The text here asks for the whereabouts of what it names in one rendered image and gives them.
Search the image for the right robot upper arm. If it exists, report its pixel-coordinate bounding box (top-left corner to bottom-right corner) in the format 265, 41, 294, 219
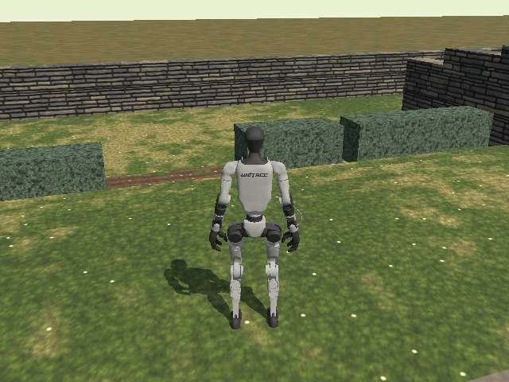
271, 161, 291, 205

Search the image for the robot left thigh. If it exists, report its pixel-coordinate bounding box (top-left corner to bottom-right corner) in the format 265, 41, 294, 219
227, 222, 243, 279

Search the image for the robot left forearm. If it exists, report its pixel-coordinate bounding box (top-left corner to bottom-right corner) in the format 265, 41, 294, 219
211, 194, 227, 232

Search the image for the robot right hand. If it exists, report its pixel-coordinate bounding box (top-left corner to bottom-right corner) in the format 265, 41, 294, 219
282, 231, 300, 252

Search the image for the robot right thigh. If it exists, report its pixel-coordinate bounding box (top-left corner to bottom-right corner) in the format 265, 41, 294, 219
266, 222, 282, 278

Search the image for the robot left hand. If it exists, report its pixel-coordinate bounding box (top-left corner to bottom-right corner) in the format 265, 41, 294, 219
209, 230, 227, 251

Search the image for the left robot upper arm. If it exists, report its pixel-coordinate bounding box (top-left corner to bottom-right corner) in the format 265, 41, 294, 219
218, 161, 238, 205

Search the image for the robot thigh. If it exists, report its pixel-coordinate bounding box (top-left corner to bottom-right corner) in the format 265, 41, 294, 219
227, 222, 243, 279
266, 222, 282, 278

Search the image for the robot right forearm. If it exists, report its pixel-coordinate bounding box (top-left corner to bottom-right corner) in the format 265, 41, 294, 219
282, 194, 298, 232

